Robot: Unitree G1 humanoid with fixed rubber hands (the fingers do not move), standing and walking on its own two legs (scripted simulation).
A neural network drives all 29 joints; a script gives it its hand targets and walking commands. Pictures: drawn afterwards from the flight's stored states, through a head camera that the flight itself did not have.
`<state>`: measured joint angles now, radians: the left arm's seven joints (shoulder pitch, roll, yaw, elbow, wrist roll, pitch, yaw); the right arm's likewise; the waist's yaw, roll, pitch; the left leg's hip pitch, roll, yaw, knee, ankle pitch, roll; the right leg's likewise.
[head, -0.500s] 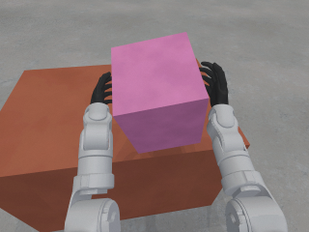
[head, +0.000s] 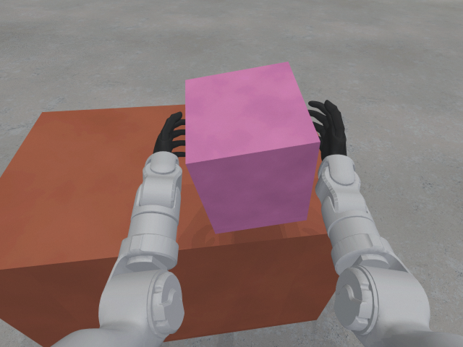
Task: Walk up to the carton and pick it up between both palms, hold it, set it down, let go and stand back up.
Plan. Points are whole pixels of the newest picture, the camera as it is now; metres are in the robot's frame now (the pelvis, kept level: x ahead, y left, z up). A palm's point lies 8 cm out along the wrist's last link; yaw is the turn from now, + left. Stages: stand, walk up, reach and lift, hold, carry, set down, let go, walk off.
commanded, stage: set down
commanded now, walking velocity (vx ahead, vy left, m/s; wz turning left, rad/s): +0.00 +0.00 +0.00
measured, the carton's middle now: (249, 153) +0.45 -0.04 +0.11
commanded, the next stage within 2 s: none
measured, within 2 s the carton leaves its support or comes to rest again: neither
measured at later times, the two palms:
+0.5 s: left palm (168, 155) +0.41 +0.11 +0.14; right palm (327, 152) +0.39 -0.17 +0.16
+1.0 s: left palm (175, 157) +0.43 +0.10 +0.12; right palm (325, 160) +0.40 -0.18 +0.12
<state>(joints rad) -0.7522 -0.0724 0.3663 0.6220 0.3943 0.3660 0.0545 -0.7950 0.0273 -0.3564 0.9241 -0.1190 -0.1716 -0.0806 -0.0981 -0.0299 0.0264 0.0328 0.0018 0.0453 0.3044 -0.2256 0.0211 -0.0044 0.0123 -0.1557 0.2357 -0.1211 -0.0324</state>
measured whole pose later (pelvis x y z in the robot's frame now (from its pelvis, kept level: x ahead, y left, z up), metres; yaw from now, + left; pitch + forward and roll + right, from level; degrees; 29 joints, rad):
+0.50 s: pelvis +0.01 +0.00 +0.00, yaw +0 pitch -2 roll -1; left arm -0.77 -0.05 0.38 0.75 0.35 0.26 0.09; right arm -0.81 0.05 -0.43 0.95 -0.19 -0.19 -0.09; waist -0.10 0.00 -0.03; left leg -0.05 0.00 0.05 0.31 -0.22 0.02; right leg -0.08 0.01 -0.15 0.24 -0.12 -0.03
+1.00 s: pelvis +0.01 +0.00 +0.00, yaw -2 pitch +3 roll -1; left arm -0.84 -0.07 0.47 0.84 0.37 0.17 0.11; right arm -0.84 0.08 -0.61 0.96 -0.35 -0.17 -0.03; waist -0.07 0.00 -0.05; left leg -0.14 0.00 0.07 0.30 -0.22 0.02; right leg -0.20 0.01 -0.13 0.26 -0.12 -0.03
